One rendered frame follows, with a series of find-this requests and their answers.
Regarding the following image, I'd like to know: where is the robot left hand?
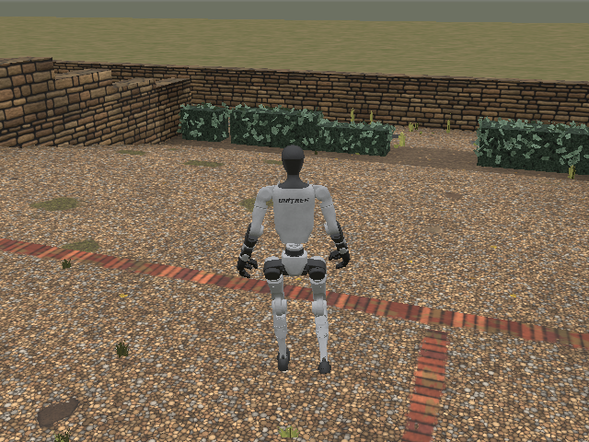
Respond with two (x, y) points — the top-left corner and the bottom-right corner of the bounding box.
(237, 257), (258, 278)

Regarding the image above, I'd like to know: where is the left robot forearm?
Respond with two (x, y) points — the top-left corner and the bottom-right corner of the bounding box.
(239, 223), (258, 262)

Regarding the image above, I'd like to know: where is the robot left upper arm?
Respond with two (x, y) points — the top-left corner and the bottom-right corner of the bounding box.
(249, 185), (274, 237)

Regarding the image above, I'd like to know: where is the right robot forearm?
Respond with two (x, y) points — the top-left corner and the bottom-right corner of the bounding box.
(330, 220), (348, 254)

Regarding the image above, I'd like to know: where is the humanoid robot torso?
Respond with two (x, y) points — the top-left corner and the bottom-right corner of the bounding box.
(272, 180), (316, 276)

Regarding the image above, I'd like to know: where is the robot left shin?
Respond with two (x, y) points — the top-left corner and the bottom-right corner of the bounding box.
(271, 299), (287, 359)

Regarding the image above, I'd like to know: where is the robot right upper arm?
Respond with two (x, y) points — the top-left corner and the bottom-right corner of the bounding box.
(312, 184), (340, 235)

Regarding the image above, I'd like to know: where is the robot right hand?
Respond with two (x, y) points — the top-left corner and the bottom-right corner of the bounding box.
(329, 250), (350, 269)

